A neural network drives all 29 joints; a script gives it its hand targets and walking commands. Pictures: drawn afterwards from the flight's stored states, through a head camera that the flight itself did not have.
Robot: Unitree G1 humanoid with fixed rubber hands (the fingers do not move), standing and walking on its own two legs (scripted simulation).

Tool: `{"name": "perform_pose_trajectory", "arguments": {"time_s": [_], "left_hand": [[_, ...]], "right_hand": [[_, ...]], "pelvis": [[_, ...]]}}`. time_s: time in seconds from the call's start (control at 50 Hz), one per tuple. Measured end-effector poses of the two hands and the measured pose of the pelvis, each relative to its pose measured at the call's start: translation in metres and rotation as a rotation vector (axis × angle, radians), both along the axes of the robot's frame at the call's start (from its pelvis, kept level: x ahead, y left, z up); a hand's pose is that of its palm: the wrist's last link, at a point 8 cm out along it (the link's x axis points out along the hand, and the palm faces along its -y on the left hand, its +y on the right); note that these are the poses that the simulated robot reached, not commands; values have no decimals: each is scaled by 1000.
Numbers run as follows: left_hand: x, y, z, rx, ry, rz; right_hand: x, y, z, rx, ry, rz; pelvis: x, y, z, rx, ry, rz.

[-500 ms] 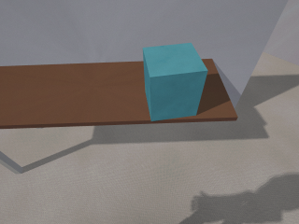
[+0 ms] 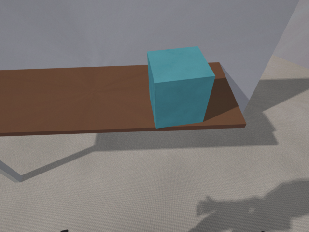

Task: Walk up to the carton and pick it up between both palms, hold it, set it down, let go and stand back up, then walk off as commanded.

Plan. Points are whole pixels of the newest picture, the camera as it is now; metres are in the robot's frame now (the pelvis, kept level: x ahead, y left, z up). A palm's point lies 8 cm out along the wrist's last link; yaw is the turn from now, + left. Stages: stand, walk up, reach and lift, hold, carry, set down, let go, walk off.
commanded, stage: stand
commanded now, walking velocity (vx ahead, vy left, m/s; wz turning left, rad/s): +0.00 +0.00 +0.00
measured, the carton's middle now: (176, 88) +0.66 -0.05 -0.05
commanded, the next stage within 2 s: none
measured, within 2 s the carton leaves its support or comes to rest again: neither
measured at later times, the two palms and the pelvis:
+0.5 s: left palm out of the picture +0.09 +0.29 -0.11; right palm out of the picture +0.09 -0.30 -0.12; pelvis +0.00 -0.01 +0.00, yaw +0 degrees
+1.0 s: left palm out of the picture +0.07 +0.29 -0.12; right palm out of the picture +0.07 -0.30 -0.12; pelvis +0.00 +0.00 +0.00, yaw +0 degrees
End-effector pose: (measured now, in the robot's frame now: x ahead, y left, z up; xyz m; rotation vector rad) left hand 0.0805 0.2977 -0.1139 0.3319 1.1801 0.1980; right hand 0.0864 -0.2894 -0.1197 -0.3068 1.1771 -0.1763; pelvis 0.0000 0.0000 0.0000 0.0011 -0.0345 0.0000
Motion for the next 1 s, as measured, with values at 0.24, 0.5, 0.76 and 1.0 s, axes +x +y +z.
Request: {"name": "perform_pose_trajectory", "arguments": {"time_s": [0.24,0.5,0.76,1.0], "left_hand": [[-4,-2,-1,-3,26,1],[5,-8,-1,-4,-9,-2],[-8,-4,1,3,20,4],[-11,-3,-3,-1,41,10]], "right_hand": [[3,-5,0,-11,10,-5],[8,-9,4,-10,-14,-8],[-9,-2,-4,15,35,-7],[-14,-9,0,-11,42,-19]], "pelvis": [[3,-1,0,1,4,1],[3,-5,1,-3,-4,6],[0,-5,1,-3,1,4],[2,-4,1,-1,1,1]]}}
